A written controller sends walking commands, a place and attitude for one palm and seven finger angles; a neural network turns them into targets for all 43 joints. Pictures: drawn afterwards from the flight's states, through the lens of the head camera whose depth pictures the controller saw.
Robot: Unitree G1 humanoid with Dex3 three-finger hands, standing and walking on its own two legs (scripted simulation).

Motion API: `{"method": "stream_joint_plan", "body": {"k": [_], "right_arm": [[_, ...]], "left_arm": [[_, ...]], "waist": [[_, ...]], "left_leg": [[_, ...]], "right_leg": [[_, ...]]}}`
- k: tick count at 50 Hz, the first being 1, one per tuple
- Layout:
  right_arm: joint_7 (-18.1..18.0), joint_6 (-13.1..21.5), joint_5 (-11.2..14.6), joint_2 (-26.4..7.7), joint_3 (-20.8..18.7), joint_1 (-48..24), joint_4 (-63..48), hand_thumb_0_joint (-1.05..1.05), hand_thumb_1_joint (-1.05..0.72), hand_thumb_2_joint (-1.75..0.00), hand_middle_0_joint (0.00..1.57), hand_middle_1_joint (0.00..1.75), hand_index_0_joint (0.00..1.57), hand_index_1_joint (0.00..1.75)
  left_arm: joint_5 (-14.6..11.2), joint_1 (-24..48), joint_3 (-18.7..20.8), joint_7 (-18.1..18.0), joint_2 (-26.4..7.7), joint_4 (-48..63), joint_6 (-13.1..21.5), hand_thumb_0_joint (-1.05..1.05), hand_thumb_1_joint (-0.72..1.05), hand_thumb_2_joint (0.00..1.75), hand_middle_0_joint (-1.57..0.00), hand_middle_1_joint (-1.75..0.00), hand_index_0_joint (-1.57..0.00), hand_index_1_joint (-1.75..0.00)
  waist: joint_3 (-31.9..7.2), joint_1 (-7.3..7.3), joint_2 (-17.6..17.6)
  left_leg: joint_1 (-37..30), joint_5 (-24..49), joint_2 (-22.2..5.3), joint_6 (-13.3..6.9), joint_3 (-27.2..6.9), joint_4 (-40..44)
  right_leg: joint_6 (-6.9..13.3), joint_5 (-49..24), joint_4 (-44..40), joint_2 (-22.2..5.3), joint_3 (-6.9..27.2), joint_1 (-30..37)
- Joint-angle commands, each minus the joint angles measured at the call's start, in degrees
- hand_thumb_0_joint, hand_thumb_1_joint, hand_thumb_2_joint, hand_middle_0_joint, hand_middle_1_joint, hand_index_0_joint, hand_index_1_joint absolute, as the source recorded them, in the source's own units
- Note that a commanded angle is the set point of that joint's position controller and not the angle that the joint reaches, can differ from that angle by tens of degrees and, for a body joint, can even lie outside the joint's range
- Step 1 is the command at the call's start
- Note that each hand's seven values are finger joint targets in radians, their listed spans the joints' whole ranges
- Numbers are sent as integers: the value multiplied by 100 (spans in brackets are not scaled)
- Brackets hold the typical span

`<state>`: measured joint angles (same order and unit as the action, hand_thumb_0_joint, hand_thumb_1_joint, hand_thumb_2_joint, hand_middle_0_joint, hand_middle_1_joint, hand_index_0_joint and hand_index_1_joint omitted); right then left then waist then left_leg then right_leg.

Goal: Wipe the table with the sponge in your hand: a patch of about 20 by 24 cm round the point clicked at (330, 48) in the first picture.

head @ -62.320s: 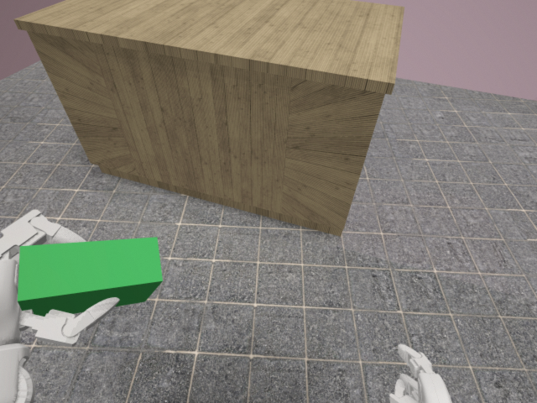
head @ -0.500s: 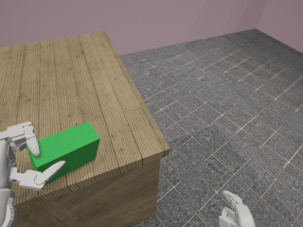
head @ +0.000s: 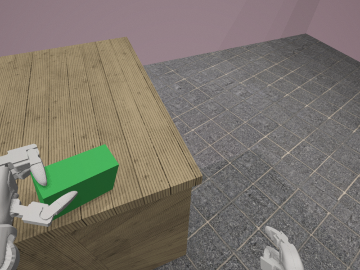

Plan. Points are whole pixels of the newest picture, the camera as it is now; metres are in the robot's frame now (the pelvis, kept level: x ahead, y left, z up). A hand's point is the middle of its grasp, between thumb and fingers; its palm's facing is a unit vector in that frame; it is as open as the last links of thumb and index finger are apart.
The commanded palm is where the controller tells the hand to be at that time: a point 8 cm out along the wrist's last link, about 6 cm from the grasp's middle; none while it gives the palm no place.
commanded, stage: come to a stop and stand still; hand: left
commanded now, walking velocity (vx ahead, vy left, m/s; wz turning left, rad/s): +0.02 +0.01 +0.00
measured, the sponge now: (89, 176) +0.26 +0.19 +0.12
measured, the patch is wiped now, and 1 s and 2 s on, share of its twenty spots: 0.75 0.75 0.75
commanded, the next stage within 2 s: look again from close up in 1.30 s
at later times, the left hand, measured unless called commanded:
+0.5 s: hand out of the picture +0.19 +0.30 +0.18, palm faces +0.45 -0.82 -0.35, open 7.0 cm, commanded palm +0.13 +0.30 +0.18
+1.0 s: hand out of the picture +0.19 +0.30 +0.16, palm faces +0.41 -0.86 -0.32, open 7.0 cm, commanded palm +0.14 +0.33 +0.18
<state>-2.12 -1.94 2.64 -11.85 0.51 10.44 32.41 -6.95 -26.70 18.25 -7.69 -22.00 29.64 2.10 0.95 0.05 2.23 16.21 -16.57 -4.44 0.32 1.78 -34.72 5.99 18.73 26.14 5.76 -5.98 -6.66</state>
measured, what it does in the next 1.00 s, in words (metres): shifts its weight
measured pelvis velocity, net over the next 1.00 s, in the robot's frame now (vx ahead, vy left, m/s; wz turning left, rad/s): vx -0.03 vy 0.06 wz -0.03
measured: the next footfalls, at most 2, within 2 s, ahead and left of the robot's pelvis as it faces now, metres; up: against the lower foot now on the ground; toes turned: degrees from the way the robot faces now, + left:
none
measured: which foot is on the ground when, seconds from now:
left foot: down 0.00-1.00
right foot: down 0.00-1.00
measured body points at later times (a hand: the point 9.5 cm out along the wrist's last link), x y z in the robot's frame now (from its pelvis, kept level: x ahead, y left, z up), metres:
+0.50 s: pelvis -0.04 +0.03 +0.00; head -0.04 +0.05 +0.45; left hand +0.16 +0.34 +0.20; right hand +0.10 -0.20 -0.08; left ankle +0.00 +0.13 -0.73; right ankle -0.02 -0.07 -0.73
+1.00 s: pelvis -0.03 +0.06 +0.01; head -0.03 +0.07 +0.46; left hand +0.16 +0.35 +0.18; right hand +0.14 -0.18 -0.06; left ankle +0.00 +0.13 -0.73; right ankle -0.02 -0.07 -0.73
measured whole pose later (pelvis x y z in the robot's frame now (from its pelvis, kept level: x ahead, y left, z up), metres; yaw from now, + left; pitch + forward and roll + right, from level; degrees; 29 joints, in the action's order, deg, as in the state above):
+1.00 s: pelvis -0.03 +0.06 +0.01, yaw -2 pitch -2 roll -2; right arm -1.6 7.4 0.3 -12.1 0.7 13.4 35.4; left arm -0.4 -21.4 18.4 -6.1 -17.2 21.1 11.2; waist 0.8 2.8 -0.2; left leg 12.1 -11.2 2.7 -3.8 0.0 -25.4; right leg -0.3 10.1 21.3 1.0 -0.5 -9.2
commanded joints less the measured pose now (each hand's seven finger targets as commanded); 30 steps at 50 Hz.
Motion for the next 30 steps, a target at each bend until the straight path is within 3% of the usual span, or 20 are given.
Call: {"method": "stream_joint_plan", "body": {"k": [1, 2, 3, 4, 6, 7, 8, 9, 10, 11, 12, 13, 14, 16, 17, 21, 23, 25, 27, 30], "right_arm": [[-164, 854, -172, -842, -701, 782, -575, 0, -90, -90, 20, 30, 20, 30], [-131, 863, -218, -481, -409, -184, -658, 0, -90, -90, 20, 30, 20, 30], [-68, 810, -98, -682, -488, -33, -876, 0, -90, -90, 20, 30, 20, 30], [-13, 843, -57, -691, -479, -129, -760, 0, -90, -90, 20, 30, 20, 30], [167, 813, -99, -772, -494, -134, -926, 0, -90, -90, 20, 30, 20, 30], [311, 826, -127, -661, -489, -266, -1025, 0, -90, -90, 20, 30, 20, 30], [410, 872, -129, -599, -484, -396, -1110, 0, -90, -90, 20, 30, 20, 30], [459, 934, -75, -552, -415, -553, -1186, 0, -90, -90, 20, 30, 20, 30], [459, 981, -108, -653, -447, -453, -1241, 0, -90, -90, 20, 30, 20, 30], [448, 999, -104, -705, -451, -379, -1262, 0, -90, -90, 20, 30, 20, 30], [383, 979, -102, -625, -425, -377, -1240, 0, -90, -90, 20, 30, 20, 30], [260, 978, -124, -525, -370, -400, -1206, 0, -90, -90, 20, 30, 20, 30], [176, 915, -94, -611, -407, -329, -1143, 0, -90, -90, 20, 30, 20, 30], [69, 933, -113, -497, -297, -376, -1054, 0, -90, -90, 20, 30, 20, 30], [33, 940, -117, -441, -234, -363, -954, 0, -90, -90, 20, 30, 20, 30], [-108, 1085, -247, -539, -229, -307, -612, 0, -90, -90, 20, 30, 20, 30], [-105, 1165, -205, -752, -321, -304, -682, 0, -90, -90, 20, 30, 20, 30], [-73, 1184, -206, -704, -209, -447, -716, 0, -90, -90, 20, 30, 20, 30], [-28, 1214, -205, -676, -200, -495, -740, 0, -90, -90, 20, 30, 20, 30], [-3, 1250, -238, -732, -248, -445, -763, 0, -90, -90, 20, 30, 20, 30]], "left_arm": [[773, 5825, 4024, 1, -5062, 1667, 898, 0, 10, 130, -120, -160, -120, -160], [466, 3094, 1797, 306, -1952, -1275, 734, 0, 10, 130, -120, -160, -120, -160], [328, 2117, 1760, 227, -1814, -640, 864, 0, 10, 130, -120, -160, -120, -160], [286, 1724, 828, 240, -852, -1011, 782, 0, 10, 130, -120, -160, -120, -160], [287, 1492, 516, 304, -660, 288, 970, 0, 10, 130, -120, -160, -120, -160], [307, 1323, 236, 342, -396, 880, 1055, 0, 10, 130, -120, -160, -120, -160], [360, 1031, 183, 347, -314, 1187, 1081, 0, 10, 130, -120, -160, -120, -160], [363, 709, 98, 311, -214, 1320, 1044, 0, 10, 130, -120, -160, -120, -160], [474, 522, 427, 257, -568, 1430, 1046, 0, 10, 130, -120, -160, -120, -160], [512, 275, 861, 199, -1002, 1446, 1074, 0, 10, 130, -120, -160, -120, -160], [473, 110, 1231, 134, -1339, 1390, 1108, 0, 10, 130, -120, -160, -120, -160], [370, 82, 1530, 63, -1534, 1323, 1157, 0, 10, 130, -120, -160, -120, -160], [276, 72, 1857, -50, -1784, 1338, 1205, 0, 10, 130, -120, -160, -120, -160], [212, 207, 1639, -95, -1342, 1197, 1288, 0, 10, 130, -120, -160, -120, -160], [208, 353, 1563, -131, -1253, 1136, 1300, 0, 10, 130, -120, -160, -120, -160], [294, 900, 1134, -79, -890, 358, 1320, 0, 10, 130, -120, -160, -120, -160], [383, 1233, 676, 35, -649, 410, 1296, 0, 10, 130, -120, -160, -120, -160], [487, 1403, 219, 112, -340, 447, 1243, 0, 10, 130, -120, -160, -120, -160], [648, 1670, 98, 122, -345, 642, 1260, 0, 10, 130, -120, -160, -120, -160], [712, 1580, 349, 69, -587, 935, 1305, 0, 10, 130, -120, -160, -120, -160]], "waist": [[626, 40, -2001], [-487, 163, -1434], [-506, 243, -1072], [-811, 77, 109], [-1387, -3, 1480], [-1345, 56, 1808], [-1103, 144, 1663], [-954, 189, 1231], [-851, 168, 797], [-831, 199, -47], [-822, 151, -1086], [-772, 123, -1648], [-710, 131, -1740], [-522, 80, -896], [-482, 36, -473], [-589, 46, -209], [-540, 121, 206], [-229, 60, 987], [-30, 115, 756], [-335, 114, 351]], "left_leg": [[-435, 1252, -184, -233, 563, -1], [-273, 1510, 358, -200, 267, 359], [-525, 1757, 188, -200, 328, 225], [-1068, 2100, 162, -335, 273, 387], [-1925, 3135, -633, -1025, -674, 323], [-1950, 3393, -903, -1251, -1074, 469], [-1632, 3284, -993, -1157, -1090, 515], [-1117, 2850, -910, -922, -831, 544], [-300, 2202, -744, -694, -623, 429], [310, 1489, -401, -465, -363, -11], [560, 549, 146, -235, 20, -749], [767, -483, 517, -92, 97, -1161], [1041, -788, 564, -32, -87, -1771], [1066, -624, 392, -29, -496, -1841], [836, -625, 323, -50, -488, -1310], [-998, 826, 327, -175, -351, 1040], [-716, 697, -220, -428, -974, 1411], [97, -489, -493, -577, -1541, 2098], [850, -1497, -462, -596, -1504, 2356], [691, -1602, -201, -496, -1233, 2193]], "right_leg": [[-1290, -3759, -663, -756, 651, -1650], [-533, -4690, 154, -1222, 1268, -395], [-846, -5217, 117, -1232, 1393, -144], [-814, -4816, 755, -1211, 1176, -241], [-1144, -2722, 2084, -802, 727, -1167], [-1100, -798, 2260, -663, 773, -1437], [-952, 265, 1700, -682, 847, -1357], [-810, 367, 1010, -702, 713, -935], [-719, -90, 317, -713, 623, -213], [-638, -1073, -134, -775, 715, 341], [-429, -1696, -515, -1186, 1344, 306], [-15, -2049, -761, -1666, 1848, 122], [197, -2463, -872, -2099, 2417, 4], [548, -2793, -720, -2217, 2480, -313], [540, -2659, -625, -2143, 2312, -449], [-248, -499, -323, -1076, 1131, -1025], [-495, -10, -158, -720, 977, -816], [-578, -8, 341, -593, 736, -497], [-557, -142, 300, -603, 740, 51], [-548, -201, -106, -581, 741, 308]]}}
